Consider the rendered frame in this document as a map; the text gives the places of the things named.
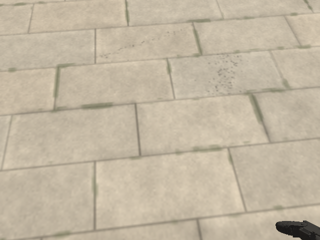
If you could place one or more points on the right robot hand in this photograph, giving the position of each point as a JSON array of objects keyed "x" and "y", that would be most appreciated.
[{"x": 303, "y": 230}]

